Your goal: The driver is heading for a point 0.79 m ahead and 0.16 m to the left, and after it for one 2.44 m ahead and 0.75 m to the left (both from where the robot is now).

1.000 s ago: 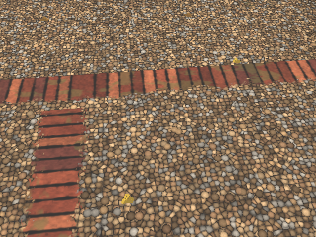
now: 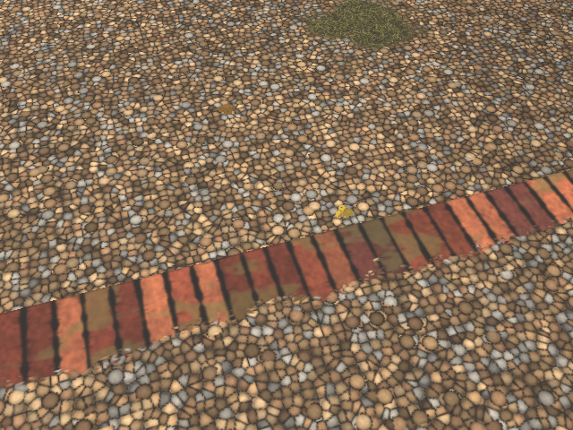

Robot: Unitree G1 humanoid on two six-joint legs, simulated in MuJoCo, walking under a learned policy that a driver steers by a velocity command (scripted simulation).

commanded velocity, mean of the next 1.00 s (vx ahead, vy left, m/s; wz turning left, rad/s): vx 0.42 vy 0.00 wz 0.22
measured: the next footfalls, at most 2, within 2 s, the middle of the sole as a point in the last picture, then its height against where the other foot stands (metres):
right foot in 0.48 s outside the picture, level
left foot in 0.98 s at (257, 358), level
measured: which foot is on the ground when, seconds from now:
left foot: down 0.00-0.48, up 0.50-0.96, down 0.98-1.00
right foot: up 0.00-0.46, down 0.48-0.98, up 1.00-1.00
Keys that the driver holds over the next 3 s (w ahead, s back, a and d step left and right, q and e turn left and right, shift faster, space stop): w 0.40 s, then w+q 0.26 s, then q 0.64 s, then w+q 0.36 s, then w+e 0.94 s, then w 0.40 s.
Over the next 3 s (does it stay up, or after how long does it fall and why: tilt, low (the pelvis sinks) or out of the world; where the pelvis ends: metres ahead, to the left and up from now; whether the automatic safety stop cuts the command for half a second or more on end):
stays up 1.24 0.36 -0.05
